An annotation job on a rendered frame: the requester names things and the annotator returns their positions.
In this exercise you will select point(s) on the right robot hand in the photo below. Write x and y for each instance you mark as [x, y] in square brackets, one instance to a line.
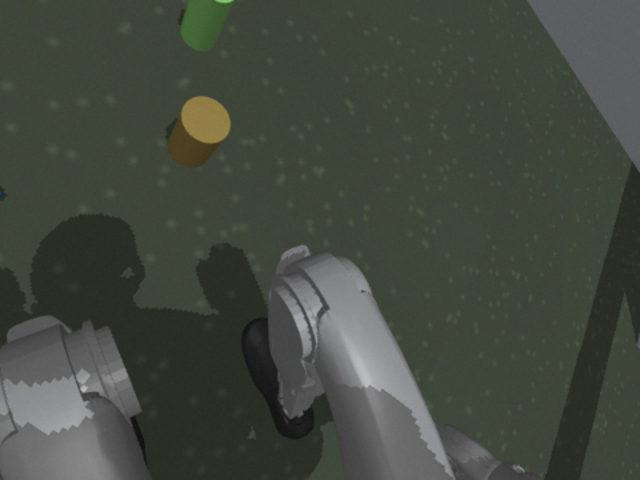
[470, 459]

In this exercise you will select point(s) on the left robot foot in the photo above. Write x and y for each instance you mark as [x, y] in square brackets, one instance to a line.
[139, 436]

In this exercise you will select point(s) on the right robot arm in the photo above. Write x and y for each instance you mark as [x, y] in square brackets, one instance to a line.
[511, 471]

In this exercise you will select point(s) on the right robot foot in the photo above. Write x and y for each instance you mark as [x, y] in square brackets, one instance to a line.
[256, 351]

